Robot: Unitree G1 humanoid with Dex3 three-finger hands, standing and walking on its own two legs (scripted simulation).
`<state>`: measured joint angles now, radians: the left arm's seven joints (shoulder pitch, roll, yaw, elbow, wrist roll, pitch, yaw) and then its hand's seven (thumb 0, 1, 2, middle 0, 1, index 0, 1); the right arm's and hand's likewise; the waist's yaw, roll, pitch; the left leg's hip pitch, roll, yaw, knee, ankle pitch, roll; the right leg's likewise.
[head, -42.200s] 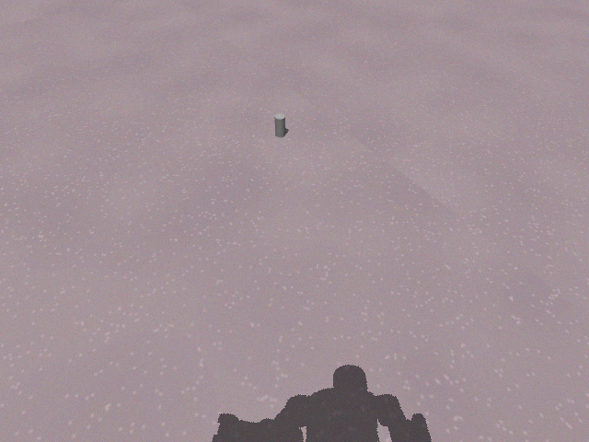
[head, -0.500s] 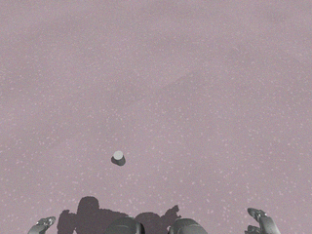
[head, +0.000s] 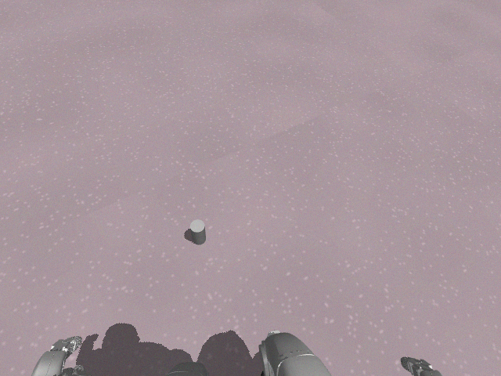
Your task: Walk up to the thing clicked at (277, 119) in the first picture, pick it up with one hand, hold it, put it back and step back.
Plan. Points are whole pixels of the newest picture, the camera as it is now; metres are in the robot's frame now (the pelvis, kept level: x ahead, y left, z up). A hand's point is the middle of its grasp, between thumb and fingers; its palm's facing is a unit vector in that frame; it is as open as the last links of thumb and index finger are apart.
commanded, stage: step back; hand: left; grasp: from above
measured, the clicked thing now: (198, 232) +0.67 +0.15 -0.70
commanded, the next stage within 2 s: none
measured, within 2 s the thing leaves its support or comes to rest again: neither
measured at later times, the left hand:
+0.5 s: hand out of the picture -0.05 +0.22 -0.13, palm faces -0.05 -0.90 -0.43, open 7.4 cm
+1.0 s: hand out of the picture -0.26 +0.22 -0.16, palm faces -0.06 -0.92 -0.39, open 7.4 cm
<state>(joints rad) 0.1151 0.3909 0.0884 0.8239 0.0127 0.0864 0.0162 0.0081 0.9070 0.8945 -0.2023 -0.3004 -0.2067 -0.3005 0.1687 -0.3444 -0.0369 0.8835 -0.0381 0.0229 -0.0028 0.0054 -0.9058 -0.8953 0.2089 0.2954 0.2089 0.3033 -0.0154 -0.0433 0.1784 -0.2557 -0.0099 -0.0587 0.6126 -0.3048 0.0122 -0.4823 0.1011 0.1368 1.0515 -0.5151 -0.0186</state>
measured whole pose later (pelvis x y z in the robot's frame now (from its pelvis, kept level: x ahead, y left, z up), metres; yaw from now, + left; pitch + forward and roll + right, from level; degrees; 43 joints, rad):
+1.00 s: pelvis -0.34 -0.05 -0.01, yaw -5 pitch -1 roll +0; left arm 0.20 0.40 0.08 0.87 0.01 0.06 0.01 0.01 0.91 0.89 -0.20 -0.30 -0.21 -0.30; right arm 0.07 -0.38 -0.04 0.80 -0.03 0.04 -0.01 0.00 -0.90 -0.90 0.21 0.30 0.21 0.30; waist 0.03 -0.03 0.17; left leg -0.42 0.05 0.02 0.61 -0.17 0.01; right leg -0.24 0.01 0.07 0.80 -0.49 0.03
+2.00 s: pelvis -0.40 -0.06 -0.01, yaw +2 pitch -3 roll +0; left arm 0.23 0.37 0.06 0.97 0.01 -0.03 0.01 0.01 0.90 0.89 -0.21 -0.30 -0.21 -0.30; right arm 0.17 -0.38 -0.06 0.98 -0.02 0.01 0.01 0.01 -0.91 -0.90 0.21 0.29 0.21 0.30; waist 0.03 0.02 0.11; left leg -0.32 0.01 -0.03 0.61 -0.23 -0.01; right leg -0.22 -0.05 -0.07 0.66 -0.38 0.00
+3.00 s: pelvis -0.39 -0.06 +0.02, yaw +0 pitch -2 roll +0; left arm 0.11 0.35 0.01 1.15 0.00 -0.01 -0.01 0.01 0.91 0.89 -0.20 -0.30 -0.21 -0.30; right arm 0.13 -0.35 -0.01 1.16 -0.01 -0.01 0.01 0.01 -0.91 -0.90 0.21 0.30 0.21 0.30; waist -0.02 0.00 0.05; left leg -0.19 0.04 0.02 0.34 -0.12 -0.02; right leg -0.09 -0.01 -0.02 0.34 -0.22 0.01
